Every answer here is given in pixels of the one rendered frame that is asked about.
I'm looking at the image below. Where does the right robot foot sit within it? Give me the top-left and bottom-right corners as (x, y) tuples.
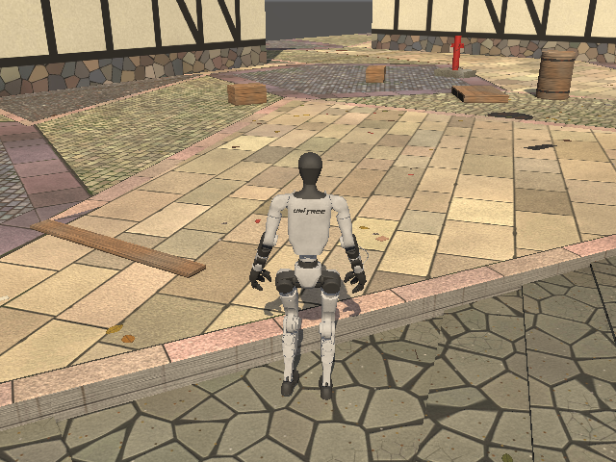
(319, 375), (333, 400)

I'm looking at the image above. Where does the robot left forearm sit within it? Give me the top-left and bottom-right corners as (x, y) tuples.
(252, 232), (272, 271)

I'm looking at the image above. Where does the right robot hand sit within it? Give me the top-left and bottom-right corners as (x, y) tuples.
(344, 271), (367, 294)

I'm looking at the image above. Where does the left robot shin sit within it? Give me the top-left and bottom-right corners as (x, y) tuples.
(282, 316), (298, 382)

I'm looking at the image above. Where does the robot right upper arm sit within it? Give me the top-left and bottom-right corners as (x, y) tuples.
(329, 194), (355, 248)

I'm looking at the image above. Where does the robot left upper arm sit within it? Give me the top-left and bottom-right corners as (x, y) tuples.
(263, 193), (290, 246)

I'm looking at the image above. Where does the left robot hand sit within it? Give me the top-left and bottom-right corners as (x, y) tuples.
(249, 268), (271, 291)

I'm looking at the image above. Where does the robot right forearm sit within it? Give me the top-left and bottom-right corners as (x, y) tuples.
(345, 234), (364, 273)

